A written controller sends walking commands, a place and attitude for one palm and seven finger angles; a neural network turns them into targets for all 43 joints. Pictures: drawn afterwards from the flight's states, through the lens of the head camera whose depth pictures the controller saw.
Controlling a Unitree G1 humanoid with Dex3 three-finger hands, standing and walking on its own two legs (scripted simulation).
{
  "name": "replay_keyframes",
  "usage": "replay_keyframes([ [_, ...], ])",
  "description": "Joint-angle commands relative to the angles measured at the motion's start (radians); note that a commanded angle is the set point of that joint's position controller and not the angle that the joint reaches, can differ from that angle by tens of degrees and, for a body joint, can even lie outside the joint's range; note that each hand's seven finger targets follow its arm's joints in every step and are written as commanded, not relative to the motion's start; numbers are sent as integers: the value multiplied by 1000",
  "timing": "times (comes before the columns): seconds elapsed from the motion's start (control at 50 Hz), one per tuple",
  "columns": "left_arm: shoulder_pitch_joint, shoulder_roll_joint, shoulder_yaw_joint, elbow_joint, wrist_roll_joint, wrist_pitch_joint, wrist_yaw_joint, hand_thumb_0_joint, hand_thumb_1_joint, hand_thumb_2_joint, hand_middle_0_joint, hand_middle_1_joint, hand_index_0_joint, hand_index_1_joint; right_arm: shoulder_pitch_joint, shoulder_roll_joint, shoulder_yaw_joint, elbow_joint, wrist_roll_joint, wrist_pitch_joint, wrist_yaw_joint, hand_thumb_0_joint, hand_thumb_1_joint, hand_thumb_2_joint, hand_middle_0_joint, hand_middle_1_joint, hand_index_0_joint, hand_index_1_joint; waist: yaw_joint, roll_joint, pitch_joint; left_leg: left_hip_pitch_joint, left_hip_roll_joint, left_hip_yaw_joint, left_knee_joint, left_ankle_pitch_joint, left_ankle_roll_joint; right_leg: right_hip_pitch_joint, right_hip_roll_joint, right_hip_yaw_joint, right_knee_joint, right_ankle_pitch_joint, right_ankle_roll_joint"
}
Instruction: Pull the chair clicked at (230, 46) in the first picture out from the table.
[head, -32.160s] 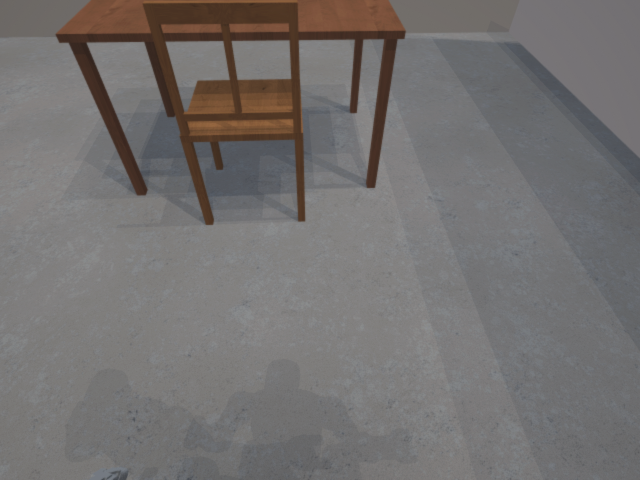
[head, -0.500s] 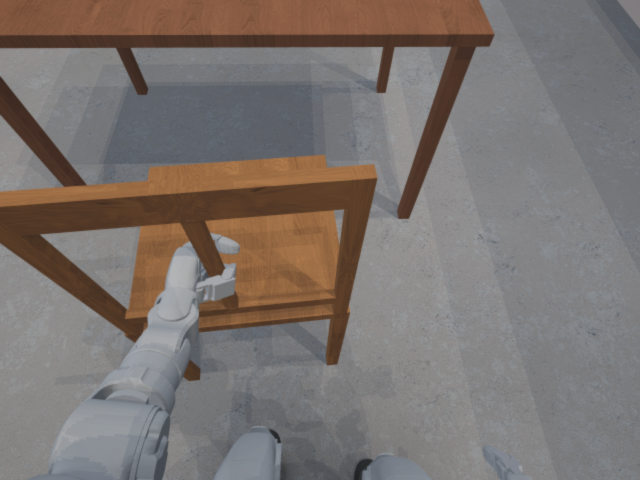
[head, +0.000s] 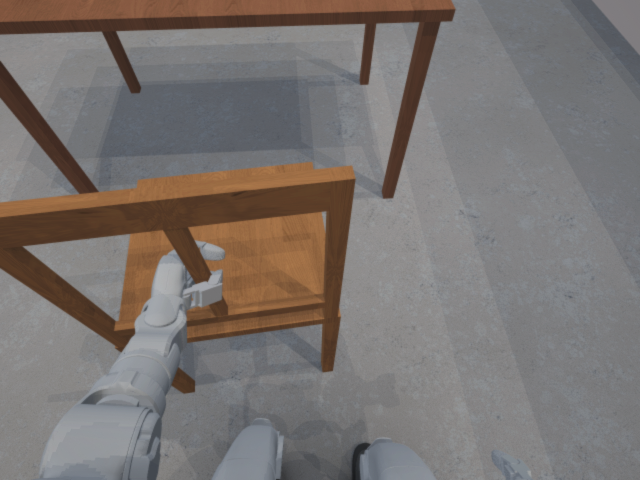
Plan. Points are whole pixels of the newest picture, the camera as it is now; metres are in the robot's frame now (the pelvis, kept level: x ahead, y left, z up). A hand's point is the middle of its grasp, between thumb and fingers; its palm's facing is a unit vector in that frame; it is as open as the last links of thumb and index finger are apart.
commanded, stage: step backward, pulling the chair out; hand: left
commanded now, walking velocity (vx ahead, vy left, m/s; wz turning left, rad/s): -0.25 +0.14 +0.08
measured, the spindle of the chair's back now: (202, 276) +0.39 +0.19 -0.07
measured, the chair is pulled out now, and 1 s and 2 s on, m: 0.45 0.65 0.65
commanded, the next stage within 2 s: stop walking, hand still on the chair in 0.14 s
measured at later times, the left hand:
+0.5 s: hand (210, 387) +0.23 +0.15 -0.05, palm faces +0.10 -0.98 -0.19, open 5.5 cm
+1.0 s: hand (204, 433) +0.18 +0.14 -0.05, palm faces +0.02 -0.98 -0.17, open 5.5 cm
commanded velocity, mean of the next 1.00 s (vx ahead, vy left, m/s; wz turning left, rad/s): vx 0.00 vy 0.01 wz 0.01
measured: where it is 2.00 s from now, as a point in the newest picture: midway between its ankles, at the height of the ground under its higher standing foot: outside the picture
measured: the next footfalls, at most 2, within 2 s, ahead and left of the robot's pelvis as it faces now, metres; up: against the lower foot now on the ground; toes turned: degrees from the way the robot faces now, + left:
left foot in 0.14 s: +0.02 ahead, +0.14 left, +0.00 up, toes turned +1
right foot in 0.34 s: +0.01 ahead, -0.13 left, +0.00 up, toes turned +1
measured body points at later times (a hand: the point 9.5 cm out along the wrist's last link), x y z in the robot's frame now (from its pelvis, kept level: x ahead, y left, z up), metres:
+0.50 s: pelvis -0.07 -0.02 +0.01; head -0.03 -0.03 +0.46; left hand +0.22 +0.20 -0.04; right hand +0.03 -0.25 -0.12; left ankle -0.02 +0.14 -0.72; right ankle -0.03 -0.13 -0.72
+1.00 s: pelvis -0.06 +0.01 +0.02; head -0.06 +0.00 +0.47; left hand +0.17 +0.20 -0.04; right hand +0.09 -0.20 -0.09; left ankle -0.02 +0.14 -0.72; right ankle -0.03 -0.13 -0.72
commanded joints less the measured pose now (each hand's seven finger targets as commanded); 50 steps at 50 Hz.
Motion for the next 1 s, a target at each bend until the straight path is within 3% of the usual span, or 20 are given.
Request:
replay_keyframes([
  [0.0,-286,205,16,-185,36,-44,28,0,900,900,-500,-1450,-500,-1450,16,-144,-24,-78,-9,-30,-23,0,-900,-900,200,300,200,300,36,-131,-476,130,-18,-16,190,-145,1,158,-365,226,-237,147,-142],
  [0.04,-269,210,24,-174,32,-34,33,0,900,900,-500,-1450,-500,-1450,44,-164,-19,-64,-2,-31,-37,0,-900,-900,200,300,200,300,32,-172,-481,212,-21,23,-85,-119,5,194,-311,149,-185,246,-91],
  [0.08,-277,164,-17,-170,21,-32,27,0,900,900,-500,-1450,-500,-1450,77,-177,-22,-46,3,-34,-46,0,-900,-900,200,300,200,300,20,-152,-474,308,0,60,-370,90,20,172,-243,113,-119,169,-33],
  [0.12,-311,114,-47,-184,14,-39,21,0,900,900,-500,-1450,-500,-1450,52,-222,-44,-85,5,-29,-42,0,-900,-900,200,300,200,300,49,96,-424,298,194,-121,-400,395,118,84,-94,33,37,17,25],
  [0.16,-417,52,-95,-284,15,-48,9,0,900,900,-500,-1450,-500,-1450,19,-168,-28,-117,-21,-24,-27,0,-900,-900,200,300,200,300,41,277,-451,242,304,-263,-449,393,199,67,-62,33,282,-263,17],
  [0.22,-373,72,-70,-230,8,-41,12,0,900,900,-500,-1450,-500,-1450,89,-187,-50,-80,-16,-26,-21,0,-900,-900,200,300,200,300,35,99,-470,442,289,-210,-298,775,206,13,-42,39,156,-244,17],
  [0.24,-262,55,-76,-384,23,-47,6,0,900,900,-500,-1450,-500,-1450,85,-180,-62,-139,-20,-25,-2,0,-900,-900,200,300,200,300,38,145,-479,467,271,-192,-292,786,198,64,-40,38,74,-202,15],
  [0.28,-201,52,-87,-444,31,-40,-1,0,900,900,-500,-1450,-500,-1450,57,-165,-45,-158,-17,-25,6,0,-900,-900,200,300,200,300,33,218,-475,428,231,-163,-268,653,167,173,-42,37,-110,-96,9],
  [0.32,-124,85,-75,-470,40,-23,-7,0,900,900,-500,-1450,-500,-1450,52,-165,-37,-167,-16,-26,1,0,-900,-900,200,300,200,300,29,178,-474,362,164,-107,-272,436,120,285,-68,57,-239,35,4],
  [0.34,-110,104,-61,-476,47,-9,2,0,900,900,-500,-1450,-500,-1450,42,-154,-35,-183,-8,-26,-2,0,-900,-900,200,300,200,300,22,105,-485,297,115,-41,-292,280,82,330,-91,76,-212,40,-5],
  [0.36,-94,136,-29,-478,41,2,11,0,900,900,-500,-1450,-500,-1450,35,-153,-45,-195,-1,-23,-9,0,-900,-900,200,300,200,300,24,-31,-487,281,67,21,-269,153,51,317,-136,153,-231,-24,-24],
  [0.38,-94,145,-28,-497,35,6,18,0,900,900,-500,-1450,-500,-1450,25,-142,-44,-199,2,-20,-14,0,-900,-900,200,300,200,300,19,-91,-481,299,27,58,-230,63,35,268,-205,221,-271,-81,-58],
  [0.4,-70,141,-30,-488,33,10,23,0,900,900,-500,-1450,-500,-1450,17,-133,-39,-193,-2,-15,-18,0,-900,-900,200,300,200,300,17,-86,-454,315,6,69,-210,26,32,216,-242,235,-298,-136,-74],
  [0.44,-11,153,-14,-496,38,16,32,0,900,900,-500,-1450,-500,-1450,13,-129,-32,-181,-14,-7,-22,0,-900,-900,200,300,200,300,18,-29,-419,347,2,58,-241,49,43,176,-235,209,-297,-152,-64],
  [0.5,51,109,-29,-506,38,8,30,0,900,900,-500,-1450,-500,-1450,-19,-117,-28,-193,-18,1,-26,0,-900,-900,200,300,200,300,26,-113,-396,337,10,46,-282,121,56,221,-210,173,-277,-87,-33],
  [0.58,128,46,-81,-494,37,0,23,0,900,900,-500,-1450,-500,-1450,-36,-109,-26,-194,-19,24,-28,0,-900,-900,200,300,200,300,24,-129,-288,365,19,35,-298,105,61,102,-200,153,-324,-249,-29],
  [0.62,144,33,-101,-520,41,-8,20,0,900,900,-500,-1450,-500,-1450,-41,-111,-27,-188,-20,28,-31,0,-900,-900,200,300,200,300,19,-50,-239,388,29,21,-330,119,65,40,-174,121,-314,-265,-27],
  [0.68,218,-12,-128,-553,50,-18,18,0,900,900,-500,-1450,-500,-1450,-59,-100,-14,-219,-28,22,-27,0,-900,-900,200,300,200,300,38,23,-253,332,75,-50,-442,123,94,106,-95,66,-231,-184,-1],
  [0.74,285,-2,-125,-603,56,-19,22,0,900,900,-500,-1450,-500,-1450,-52,-105,-15,-225,-29,10,-26,0,-900,-900,200,300,200,300,51,62,-290,326,92,-60,-482,183,101,173,-74,48,-197,-85,7],
  [0.98,400,-8,-142,-675,58,21,29,0,900,900,-500,-1450,-500,-1450,-52,-103,-4,-233,-38,-9,-21,0,-900,-900,200,300,200,300,46,5,-340,396,72,8,-433,298,71,184,-95,64,-251,39,2],
])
